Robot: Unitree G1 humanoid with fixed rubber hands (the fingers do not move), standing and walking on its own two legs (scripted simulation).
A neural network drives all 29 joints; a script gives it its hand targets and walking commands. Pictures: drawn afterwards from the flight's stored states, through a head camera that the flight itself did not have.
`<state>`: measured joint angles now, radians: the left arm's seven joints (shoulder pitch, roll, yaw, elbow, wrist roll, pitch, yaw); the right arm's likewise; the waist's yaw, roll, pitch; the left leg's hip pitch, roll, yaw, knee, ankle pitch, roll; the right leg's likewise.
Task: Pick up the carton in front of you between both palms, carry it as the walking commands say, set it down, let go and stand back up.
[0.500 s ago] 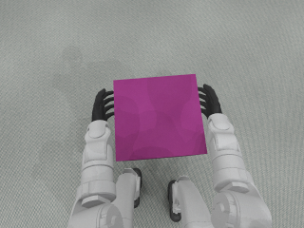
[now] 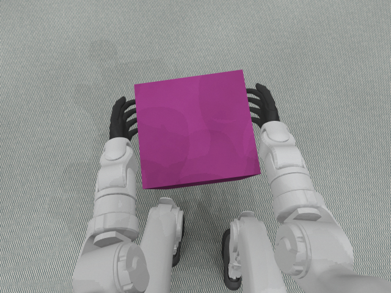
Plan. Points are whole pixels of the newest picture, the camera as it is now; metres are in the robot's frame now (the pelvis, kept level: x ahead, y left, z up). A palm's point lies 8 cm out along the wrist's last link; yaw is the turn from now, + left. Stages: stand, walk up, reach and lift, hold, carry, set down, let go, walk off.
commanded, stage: set down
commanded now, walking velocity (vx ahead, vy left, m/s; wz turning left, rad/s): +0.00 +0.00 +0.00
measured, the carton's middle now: (197, 140) +0.43 +0.05 -0.17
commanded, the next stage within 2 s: none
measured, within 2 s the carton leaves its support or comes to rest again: rests again in 1.88 s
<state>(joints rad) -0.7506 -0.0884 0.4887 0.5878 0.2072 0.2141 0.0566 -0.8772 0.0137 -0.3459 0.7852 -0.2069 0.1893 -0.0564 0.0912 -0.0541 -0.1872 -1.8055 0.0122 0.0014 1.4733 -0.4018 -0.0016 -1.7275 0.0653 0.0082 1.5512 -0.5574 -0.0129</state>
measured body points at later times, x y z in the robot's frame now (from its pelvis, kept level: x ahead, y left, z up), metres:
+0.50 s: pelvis -0.03 +0.00 -0.12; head +0.29 +0.01 +0.19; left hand +0.44 +0.22 -0.25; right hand +0.51 -0.07 -0.26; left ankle +0.11 +0.12 -0.53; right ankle +0.05 -0.11 -0.53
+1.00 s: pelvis -0.03 +0.00 -0.18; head +0.32 +0.01 +0.10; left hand +0.45 +0.25 -0.33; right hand +0.52 -0.04 -0.35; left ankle +0.11 +0.12 -0.53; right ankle +0.05 -0.11 -0.53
